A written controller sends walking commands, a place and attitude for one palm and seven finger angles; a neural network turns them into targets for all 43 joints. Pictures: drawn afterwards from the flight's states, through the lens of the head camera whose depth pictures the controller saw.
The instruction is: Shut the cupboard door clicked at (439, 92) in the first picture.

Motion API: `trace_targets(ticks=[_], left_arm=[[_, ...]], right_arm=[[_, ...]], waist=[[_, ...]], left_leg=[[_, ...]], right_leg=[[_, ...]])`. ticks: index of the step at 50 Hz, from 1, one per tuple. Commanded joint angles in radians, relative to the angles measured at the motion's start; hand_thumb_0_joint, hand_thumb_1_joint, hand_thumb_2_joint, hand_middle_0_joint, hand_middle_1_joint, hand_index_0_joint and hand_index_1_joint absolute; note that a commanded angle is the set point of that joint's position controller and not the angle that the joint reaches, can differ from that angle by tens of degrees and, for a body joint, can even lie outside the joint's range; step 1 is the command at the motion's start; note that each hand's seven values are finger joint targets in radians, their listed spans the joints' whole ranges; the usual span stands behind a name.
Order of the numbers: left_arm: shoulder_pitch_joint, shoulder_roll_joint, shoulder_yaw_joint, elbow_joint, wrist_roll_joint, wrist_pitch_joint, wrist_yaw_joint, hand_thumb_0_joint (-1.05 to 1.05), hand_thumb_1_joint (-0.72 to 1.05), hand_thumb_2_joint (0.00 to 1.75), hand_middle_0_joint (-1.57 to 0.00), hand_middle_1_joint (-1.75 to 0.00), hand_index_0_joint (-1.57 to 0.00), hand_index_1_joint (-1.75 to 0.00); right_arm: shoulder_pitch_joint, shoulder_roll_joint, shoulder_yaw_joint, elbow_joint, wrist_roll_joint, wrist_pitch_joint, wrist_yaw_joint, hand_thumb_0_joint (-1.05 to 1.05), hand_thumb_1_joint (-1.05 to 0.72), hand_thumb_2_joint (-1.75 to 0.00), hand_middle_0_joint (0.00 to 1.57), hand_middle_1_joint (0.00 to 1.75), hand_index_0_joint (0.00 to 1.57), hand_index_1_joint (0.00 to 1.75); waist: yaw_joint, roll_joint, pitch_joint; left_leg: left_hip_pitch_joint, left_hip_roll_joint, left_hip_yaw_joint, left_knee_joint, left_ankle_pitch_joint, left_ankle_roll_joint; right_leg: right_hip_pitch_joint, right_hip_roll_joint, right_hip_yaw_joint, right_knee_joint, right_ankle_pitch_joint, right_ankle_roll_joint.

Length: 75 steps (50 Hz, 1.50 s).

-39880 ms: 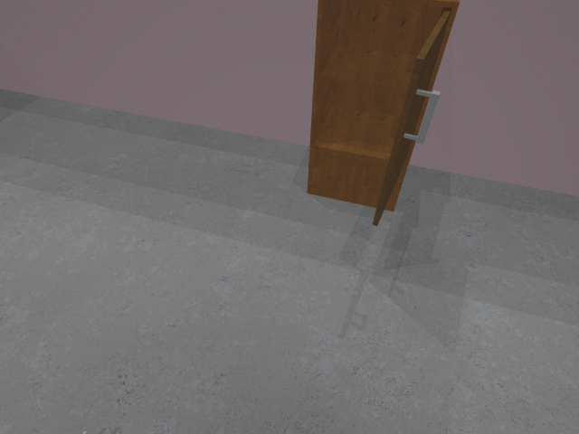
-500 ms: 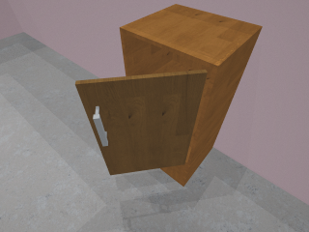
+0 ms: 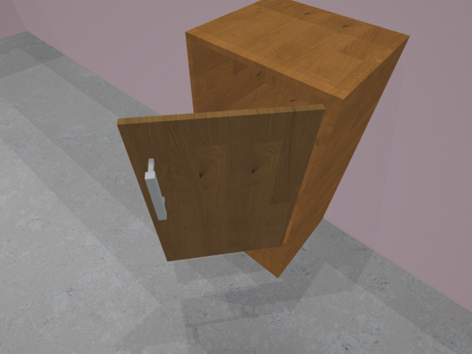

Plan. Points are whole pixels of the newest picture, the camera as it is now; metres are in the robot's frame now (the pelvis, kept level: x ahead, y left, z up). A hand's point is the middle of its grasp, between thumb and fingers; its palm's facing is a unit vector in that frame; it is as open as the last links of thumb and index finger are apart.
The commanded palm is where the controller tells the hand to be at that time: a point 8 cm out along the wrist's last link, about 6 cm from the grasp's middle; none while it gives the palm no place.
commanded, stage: look again from close up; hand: left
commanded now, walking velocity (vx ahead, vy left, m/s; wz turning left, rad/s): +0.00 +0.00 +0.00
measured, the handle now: (157, 190) +0.44 +0.21 -0.04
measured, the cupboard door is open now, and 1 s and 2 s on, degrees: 49 49 49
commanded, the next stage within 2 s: shuffle to correct the standing spot in 0.46 s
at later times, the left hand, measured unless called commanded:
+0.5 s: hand out of the picture +0.01 +0.13 -0.18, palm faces +0.02 -0.98 -0.19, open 7.4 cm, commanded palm none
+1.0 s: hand out of the picture -0.01 +0.08 -0.19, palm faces +0.17 -0.97 -0.15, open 7.4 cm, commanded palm none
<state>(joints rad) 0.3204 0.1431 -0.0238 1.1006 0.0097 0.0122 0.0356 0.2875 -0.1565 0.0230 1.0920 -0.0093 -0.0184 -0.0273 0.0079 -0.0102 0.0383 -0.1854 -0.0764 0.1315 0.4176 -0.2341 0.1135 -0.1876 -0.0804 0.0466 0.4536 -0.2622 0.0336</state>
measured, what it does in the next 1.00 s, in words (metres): shifts its weight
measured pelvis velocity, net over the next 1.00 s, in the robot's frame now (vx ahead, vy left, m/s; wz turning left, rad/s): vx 0.05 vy -0.07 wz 0.13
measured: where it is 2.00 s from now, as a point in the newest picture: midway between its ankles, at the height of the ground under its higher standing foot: outside the picture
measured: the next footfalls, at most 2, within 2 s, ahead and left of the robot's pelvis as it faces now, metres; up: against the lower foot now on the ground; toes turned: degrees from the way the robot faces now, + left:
none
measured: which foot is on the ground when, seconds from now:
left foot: down 0.00-1.00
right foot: down 0.00-1.00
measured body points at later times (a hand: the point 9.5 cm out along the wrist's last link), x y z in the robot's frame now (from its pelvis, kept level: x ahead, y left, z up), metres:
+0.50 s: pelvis +0.01 -0.03 +0.00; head +0.02 -0.03 +0.45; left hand +0.01 +0.19 -0.16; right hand +0.02 -0.26 -0.16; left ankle +0.00 +0.04 -0.74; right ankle -0.01 -0.18 -0.74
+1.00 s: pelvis +0.05 -0.07 -0.01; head +0.07 -0.05 +0.44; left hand -0.01 +0.13 -0.18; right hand +0.06 -0.29 -0.17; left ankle +0.01 +0.03 -0.74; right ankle -0.01 -0.18 -0.74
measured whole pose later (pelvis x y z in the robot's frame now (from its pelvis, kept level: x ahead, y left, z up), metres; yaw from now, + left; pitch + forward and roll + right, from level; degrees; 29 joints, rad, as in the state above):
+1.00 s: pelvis +0.05 -0.07 -0.01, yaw +7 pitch +0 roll -2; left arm 0.37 0.13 0.01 1.09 0.02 -0.02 0.04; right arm 0.30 -0.14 0.00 1.11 -0.01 0.01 -0.03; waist 0.00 0.00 0.04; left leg -0.26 0.03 0.05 0.64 -0.39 0.03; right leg -0.13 0.01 -0.12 0.54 -0.40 -0.02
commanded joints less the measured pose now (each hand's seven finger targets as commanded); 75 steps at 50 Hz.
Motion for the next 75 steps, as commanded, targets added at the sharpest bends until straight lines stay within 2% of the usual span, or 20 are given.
trace_targets(ticks=[1,27,37,42,44,47,49,50,52,54,56,58,60,64,65,66,67,69,72,75], left_arm=[[0.054,0.09,0.012,-0.016,0.005,-0.017,0.009,0.0,0.9,0.9,-0.2,-0.3,-0.2,-0.3],[0.024,0.102,0.018,-0.019,0.003,-0.027,0.009,0.0,0.9,0.9,-0.2,-0.3,-0.2,-0.3],[0.062,0.084,0.032,-0.028,0.017,-0.02,-0.007,0.0,0.9,0.9,-0.2,-0.3,-0.2,-0.3],[0.12,0.092,0.042,-0.021,0.014,-0.031,-0.003,0.0,0.9,0.9,-0.2,-0.3,-0.2,-0.3],[0.153,0.126,0.053,-0.012,0.009,-0.039,0.005,0.0,0.9,0.9,-0.2,-0.3,-0.2,-0.3],[0.169,0.113,0.051,-0.012,0.012,-0.042,0.013,0.0,0.9,0.9,-0.2,-0.3,-0.2,-0.3],[0.138,0.107,0.05,-0.02,0.011,-0.04,0.014,0.0,0.9,0.9,-0.2,-0.3,-0.2,-0.3],[0.112,0.104,0.048,-0.026,0.006,-0.038,0.012,0.0,0.9,0.9,-0.2,-0.3,-0.2,-0.3],[0.08,0.075,0.043,-0.051,-0.001,-0.031,0.017,0.0,0.9,0.9,-0.2,-0.3,-0.2,-0.3],[0.074,0.06,0.042,-0.045,-0.008,-0.02,0.023,0.0,0.9,0.9,-0.2,-0.3,-0.2,-0.3],[0.11,0.054,0.04,-0.027,-0.001,-0.02,0.02,0.0,0.9,0.9,-0.2,-0.3,-0.2,-0.3],[0.125,0.087,0.045,-0.02,0.004,-0.029,0.023,0.0,0.9,0.9,-0.2,-0.3,-0.2,-0.3],[0.119,0.11,0.049,-0.03,0.004,-0.032,0.025,0.0,0.9,0.9,-0.2,-0.3,-0.2,-0.3],[0.068,0.096,0.044,-0.061,0.003,-0.026,0.023,0.0,0.9,0.9,-0.2,-0.3,-0.2,-0.3],[0.125,0.14,0.052,-0.059,0.017,-0.048,0.054,0.0,0.9,0.9,-0.2,-0.3,-0.2,-0.3],[0.111,0.192,0.065,-0.082,0.022,-0.061,0.051,0.0,0.9,0.9,-0.2,-0.3,-0.2,-0.3],[0.118,0.182,0.07,-0.108,0.015,-0.065,0.05,0.0,0.9,0.9,-0.2,-0.3,-0.2,-0.3],[0.068,0.163,0.053,-0.146,0.008,-0.053,0.042,0.0,0.9,0.9,-0.2,-0.3,-0.2,-0.3],[0.031,0.125,0.047,-0.182,0.006,-0.029,0.031,0.0,0.9,0.9,-0.2,-0.3,-0.2,-0.3],[0.033,0.14,0.044,-0.185,0.003,-0.032,0.024,0.0,0.9,0.9,-0.2,-0.3,-0.2,-0.3]], right_arm=[[0.053,-0.117,-0.027,-0.015,0.003,-0.02,-0.006,0.0,-0.9,-0.9,0.2,0.3,0.2,0.3],[0.035,-0.092,-0.027,0.009,0.002,-0.018,-0.006,0.0,-0.9,-0.9,0.2,0.3,0.2,0.3],[0.056,-0.108,-0.049,0.0,-0.009,-0.002,0.0,0.0,-0.9,-0.9,0.2,0.3,0.2,0.3],[0.054,-0.071,-0.043,-0.015,-0.007,-0.008,-0.007,0.0,-0.9,-0.9,0.2,0.3,0.2,0.3],[0.043,-0.038,-0.034,-0.03,-0.006,-0.008,-0.005,0.0,-0.9,-0.9,0.2,0.3,0.2,0.3],[-0.001,-0.019,-0.033,-0.046,-0.002,0.0,-0.006,0.0,-0.9,-0.9,0.2,0.3,0.2,0.3],[0.02,-0.016,-0.033,-0.034,0.003,0.0,-0.006,0.0,-0.9,-0.9,0.2,0.3,0.2,0.3],[0.065,-0.026,-0.034,-0.012,0.002,-0.003,-0.007,0.0,-0.9,-0.9,0.2,0.3,0.2,0.3],[0.13,-0.09,-0.044,0.02,-0.003,-0.013,-0.019,0.0,-0.9,-0.9,0.2,0.3,0.2,0.3],[0.066,-0.096,-0.039,0.013,0.003,-0.007,-0.03,0.0,-0.9,-0.9,0.2,0.3,0.2,0.3],[0.005,-0.094,-0.042,-0.017,0.005,-0.006,-0.033,0.0,-0.9,-0.9,0.2,0.3,0.2,0.3],[0.004,-0.082,-0.045,-0.031,0.008,-0.002,-0.032,0.0,-0.9,-0.9,0.2,0.3,0.2,0.3],[0.001,-0.08,-0.05,-0.043,0.007,0.003,-0.028,0.0,-0.9,-0.9,0.2,0.3,0.2,0.3],[-0.028,-0.083,-0.049,-0.043,0.003,0.003,-0.025,0.0,-0.9,-0.9,0.2,0.3,0.2,0.3],[-0.079,-0.154,-0.071,-0.126,0.011,-0.002,-0.01,0.0,-0.9,-0.9,0.2,0.3,0.2,0.3],[-0.032,-0.121,-0.068,-0.151,0.008,-0.008,-0.007,0.0,-0.9,-0.9,0.2,0.3,0.2,0.3],[-0.014,-0.085,-0.064,-0.161,0.003,-0.012,-0.004,0.0,-0.9,-0.9,0.2,0.3,0.2,0.3],[-0.006,-0.095,-0.072,-0.156,0.003,-0.006,-0.002,0.0,-0.9,-0.9,0.2,0.3,0.2,0.3],[-0.018,-0.123,-0.07,-0.162,-0.003,0.003,-0.005,0.0,-0.9,-0.9,0.2,0.3,0.2,0.3],[-0.03,-0.122,-0.057,-0.18,-0.003,0.002,-0.002,0.0,-0.9,-0.9,0.2,0.3,0.2,0.3]], waist=[[-0.008,0.011,0.022],[-0.005,-0.012,0.027],[-0.008,0.046,0.096],[0.008,-0.05,0.062],[0.01,-0.149,0.028],[0.015,-0.142,0.058],[-0.009,-0.1,0.036],[-0.033,-0.059,-0.003],[-0.042,0.202,-0.053],[-0.006,0.213,0.006],[0.016,0.088,0.041],[0.001,-0.01,-0.024],[-0.006,-0.059,-0.079],[-0.006,-0.03,-0.079],[0.0,-0.014,-0.065],[-0.025,0.0,-0.151],[-0.02,-0.101,-0.194],[-0.037,-0.125,-0.18],[-0.013,0.039,-0.03],[-0.01,0.021,0.021]], left_leg=[[0.032,0.199,-0.193,-0.128,0.139,-0.051],[0.033,0.182,-0.15,-0.078,0.169,-0.064],[-0.071,0.23,-0.269,-0.114,-0.163,-0.013],[-0.126,0.156,-0.162,0.07,0.067,-0.039],[-0.185,0.1,-0.078,0.196,0.002,-0.077],[-0.228,0.114,-0.068,0.281,-0.205,-0.09],[-0.136,0.122,-0.069,0.163,-0.111,-0.088],[-0.011,0.137,-0.082,0.073,0.127,-0.079],[0.154,0.256,-0.216,0.084,0.71,-0.003],[0.112,0.323,-0.273,0.031,0.881,0.047],[0.095,0.266,-0.222,0.061,0.778,0.009],[0.077,0.198,-0.153,0.099,0.593,-0.054],[0.055,0.177,-0.125,0.095,0.485,-0.074],[0.085,0.19,-0.138,0.045,0.455,-0.072],[0.078,0.191,-0.105,0.263,0.52,-0.095],[-0.015,0.131,-0.064,0.287,0.517,-0.111],[-0.116,0.097,-0.052,0.205,0.195,-0.101],[-0.039,0.099,-0.064,0.089,0.173,-0.075],[0.007,0.204,-0.152,0.103,0.454,-0.051],[-0.04,0.182,-0.184,0.065,0.308,-0.058]], right_leg=[[-0.047,-0.011,0.01,-0.03,0.089,-0.05],[-0.017,-0.02,0.029,-0.064,0.172,-0.055],[-0.078,0.019,-0.069,0.019,-0.092,-0.063],[0.025,-0.035,-0.009,-0.031,0.075,-0.084],[0.106,-0.121,0.06,-0.063,0.3,-0.117],[0.121,-0.185,0.069,-0.051,0.625,-0.175],[0.099,-0.155,0.003,0.009,0.671,-0.16],[0.044,-0.105,-0.053,0.062,0.603,-0.12],[-0.056,-0.008,-0.129,0.174,0.307,-0.035],[-0.07,0.011,-0.107,0.136,-0.12,-0.029],[-0.032,-0.003,-0.092,-0.005,0.096,-0.03],[0.047,-0.059,-0.049,-0.008,0.508,-0.043],[0.103,-0.085,-0.045,0.03,0.701,-0.054],[0.066,-0.063,-0.044,0.007,0.512,-0.055],[-0.035,-0.077,0.027,-0.016,0.789,-0.015],[0.157,-0.117,-0.002,0.031,1.205,-0.038],[0.277,-0.141,0.003,0.137,1.311,-0.081],[0.198,-0.115,-0.027,0.204,1.088,-0.085],[-0.008,-0.03,-0.059,0.07,0.352,-0.063],[-0.02,-0.03,-0.019,-0.002,0.256,-0.086]])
